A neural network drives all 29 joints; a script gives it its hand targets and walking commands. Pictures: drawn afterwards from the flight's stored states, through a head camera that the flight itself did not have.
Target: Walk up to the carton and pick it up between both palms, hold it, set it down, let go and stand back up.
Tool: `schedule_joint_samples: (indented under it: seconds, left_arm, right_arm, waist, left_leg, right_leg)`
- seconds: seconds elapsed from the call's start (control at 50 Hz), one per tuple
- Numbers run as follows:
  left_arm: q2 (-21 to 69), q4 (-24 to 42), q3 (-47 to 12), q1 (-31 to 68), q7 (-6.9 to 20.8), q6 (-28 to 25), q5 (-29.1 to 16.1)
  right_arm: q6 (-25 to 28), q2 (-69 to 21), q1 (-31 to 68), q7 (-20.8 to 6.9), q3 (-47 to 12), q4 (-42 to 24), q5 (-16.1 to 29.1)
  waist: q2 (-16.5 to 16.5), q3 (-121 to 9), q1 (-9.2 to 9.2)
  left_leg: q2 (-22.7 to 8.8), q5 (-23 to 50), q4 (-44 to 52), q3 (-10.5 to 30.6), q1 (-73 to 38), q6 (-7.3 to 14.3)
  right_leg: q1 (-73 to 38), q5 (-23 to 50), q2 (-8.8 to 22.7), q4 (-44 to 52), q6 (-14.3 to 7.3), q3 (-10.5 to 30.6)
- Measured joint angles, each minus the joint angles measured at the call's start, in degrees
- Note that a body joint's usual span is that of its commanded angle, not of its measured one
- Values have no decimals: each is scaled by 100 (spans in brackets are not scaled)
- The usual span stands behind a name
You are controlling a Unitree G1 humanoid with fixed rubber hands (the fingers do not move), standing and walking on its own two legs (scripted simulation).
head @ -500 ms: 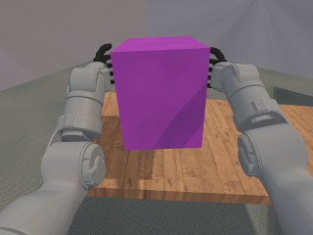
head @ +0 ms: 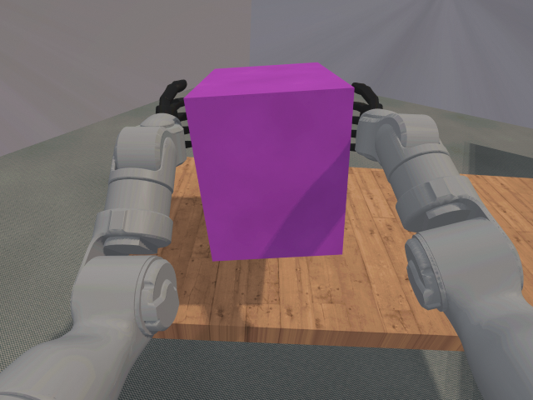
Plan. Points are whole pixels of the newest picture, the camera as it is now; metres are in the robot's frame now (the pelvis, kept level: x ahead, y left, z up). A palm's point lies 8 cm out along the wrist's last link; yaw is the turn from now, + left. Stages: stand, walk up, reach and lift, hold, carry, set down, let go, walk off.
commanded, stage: hold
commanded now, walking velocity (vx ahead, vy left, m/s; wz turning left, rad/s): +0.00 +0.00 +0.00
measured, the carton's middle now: (270, 150) +0.44 +0.02 +0.24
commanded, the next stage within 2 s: none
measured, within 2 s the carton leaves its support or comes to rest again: neither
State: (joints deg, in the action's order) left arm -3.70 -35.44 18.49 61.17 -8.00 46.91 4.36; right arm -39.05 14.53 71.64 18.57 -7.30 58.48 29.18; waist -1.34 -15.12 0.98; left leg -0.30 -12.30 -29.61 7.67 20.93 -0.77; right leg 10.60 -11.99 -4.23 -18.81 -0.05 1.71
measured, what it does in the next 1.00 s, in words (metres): stands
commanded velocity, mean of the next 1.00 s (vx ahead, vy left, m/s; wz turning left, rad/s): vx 0.00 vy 0.00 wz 0.00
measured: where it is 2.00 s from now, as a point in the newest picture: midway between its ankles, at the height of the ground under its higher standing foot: outside the picture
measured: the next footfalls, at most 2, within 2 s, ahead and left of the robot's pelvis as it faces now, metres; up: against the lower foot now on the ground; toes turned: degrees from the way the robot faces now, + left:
none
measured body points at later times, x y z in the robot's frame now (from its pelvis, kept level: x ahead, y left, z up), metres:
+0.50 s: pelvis -0.01 +0.00 +0.00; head -0.09 +0.02 +0.44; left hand +0.39 +0.17 +0.29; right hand +0.40 -0.12 +0.31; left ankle +0.03 +0.12 -0.74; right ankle -0.03 -0.12 -0.74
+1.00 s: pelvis +0.00 +0.00 +0.00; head -0.06 +0.01 +0.45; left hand +0.41 +0.16 +0.29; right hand +0.42 -0.12 +0.31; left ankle +0.03 +0.12 -0.74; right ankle -0.03 -0.12 -0.74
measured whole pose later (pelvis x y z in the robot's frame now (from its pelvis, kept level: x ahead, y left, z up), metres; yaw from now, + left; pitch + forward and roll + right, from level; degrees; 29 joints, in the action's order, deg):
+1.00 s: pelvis +0.00 +0.00 +0.00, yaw -1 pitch +5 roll -3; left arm -4.6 -44.6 19.8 66.6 -8.3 43.5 3.9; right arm -37.0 15.1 77.8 16.3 -6.7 67.7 27.5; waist -1.1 -15.3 2.0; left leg -0.4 -11.6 -29.1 7.4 22.6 -0.8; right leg 13.0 -11.7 -4.4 -19.5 -0.1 2.5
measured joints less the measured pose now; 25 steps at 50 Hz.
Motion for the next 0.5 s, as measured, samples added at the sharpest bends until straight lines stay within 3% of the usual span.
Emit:
schedule_joint_samples:
  seconds: [0.32, 0.5]
  left_arm:
    - [36, 125, 46, -24, 19, 116, 87]
    - [-8, -355, 114, 263, 29, 44, 126]
  right_arm:
    - [-81, -37, -150, 24, 119, -205, -42]
    - [-56, -38, 149, -109, 269, 279, -195]
  waist:
    - [23, 14, -55]
    - [64, -15, -13]
  left_leg:
    - [14, 27, 15, -7, -86, 19]
    - [9, 96, 45, -39, -19, 24]
  right_leg:
    - [-85, 35, 9, 24, 20, 32]
    - [27, 79, 7, -17, 25, 73]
